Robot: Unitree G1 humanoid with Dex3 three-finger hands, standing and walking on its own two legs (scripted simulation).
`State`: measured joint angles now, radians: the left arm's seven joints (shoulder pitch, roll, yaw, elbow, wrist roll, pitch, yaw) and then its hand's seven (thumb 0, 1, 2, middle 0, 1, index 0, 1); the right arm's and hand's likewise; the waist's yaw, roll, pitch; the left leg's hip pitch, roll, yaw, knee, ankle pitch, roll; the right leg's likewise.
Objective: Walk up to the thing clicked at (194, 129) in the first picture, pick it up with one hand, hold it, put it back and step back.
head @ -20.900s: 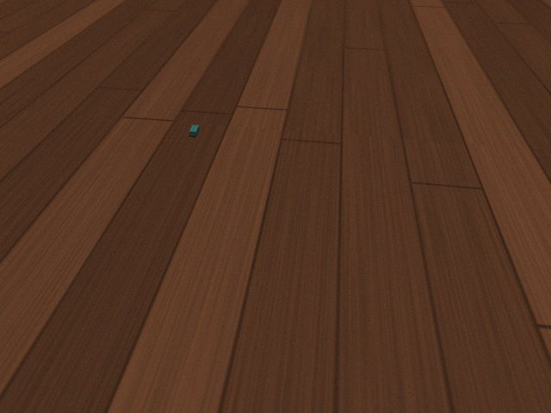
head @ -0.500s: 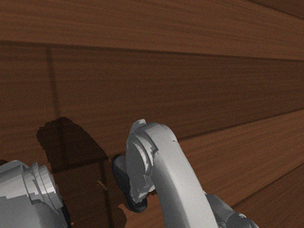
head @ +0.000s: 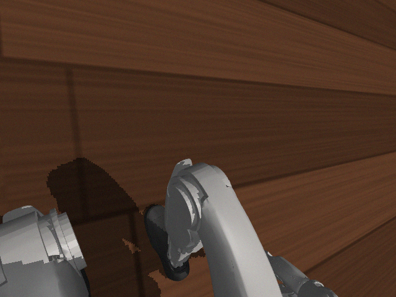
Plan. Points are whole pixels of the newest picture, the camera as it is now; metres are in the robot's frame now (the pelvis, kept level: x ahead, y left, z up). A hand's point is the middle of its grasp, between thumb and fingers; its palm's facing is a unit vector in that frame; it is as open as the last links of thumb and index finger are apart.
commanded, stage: close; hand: left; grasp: from above
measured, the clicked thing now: out of the picture +0.44 +0.34 -0.29
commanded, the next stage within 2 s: settle in 0.46 s
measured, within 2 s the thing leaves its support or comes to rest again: leaves its support in 0.80 s
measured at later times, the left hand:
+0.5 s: hand out of the picture +0.42 +0.35 -0.25, palm faces -0.49 -0.12 -0.87, open 7.2 cm
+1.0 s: hand out of the picture +0.45 +0.37 -0.21, palm faces -0.37 -0.07 -0.93, open 7.1 cm
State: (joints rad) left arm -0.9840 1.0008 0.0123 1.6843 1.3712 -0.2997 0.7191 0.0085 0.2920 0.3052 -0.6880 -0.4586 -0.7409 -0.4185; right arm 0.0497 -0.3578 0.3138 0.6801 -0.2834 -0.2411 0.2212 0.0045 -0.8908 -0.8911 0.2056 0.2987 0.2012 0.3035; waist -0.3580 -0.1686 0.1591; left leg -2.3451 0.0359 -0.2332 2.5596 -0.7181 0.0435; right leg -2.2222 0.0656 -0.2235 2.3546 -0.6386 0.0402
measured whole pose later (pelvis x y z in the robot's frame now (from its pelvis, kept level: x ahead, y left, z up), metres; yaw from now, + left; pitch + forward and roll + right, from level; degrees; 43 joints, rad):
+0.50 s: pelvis +0.00 -0.01 +0.00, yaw +1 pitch +26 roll -14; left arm -0.99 1.09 0.08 1.66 1.31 -0.38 0.56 -0.01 0.48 0.12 -0.80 -0.27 -0.90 -0.24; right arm 0.07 -0.35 0.36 0.61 -0.28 -0.17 0.19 0.00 -0.90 -0.89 0.20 0.30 0.20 0.30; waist -0.36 -0.16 0.22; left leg -2.33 0.03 -0.24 2.57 -0.72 0.02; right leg -2.22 0.06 -0.23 2.38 -0.64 0.02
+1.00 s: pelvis +0.01 +0.00 +0.00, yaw +2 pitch +30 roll -15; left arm -0.94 0.99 0.14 1.49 1.33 -0.25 0.52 -0.01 0.44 0.04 -0.94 -0.12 -1.04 -0.09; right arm 0.12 -0.34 0.22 0.64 -0.24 -0.19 0.23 0.00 -0.91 -0.90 0.21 0.30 0.20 0.30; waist -0.33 -0.09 0.08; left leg -2.37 0.01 -0.22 2.55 -0.73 0.03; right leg -2.25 0.04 -0.21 2.37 -0.67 0.02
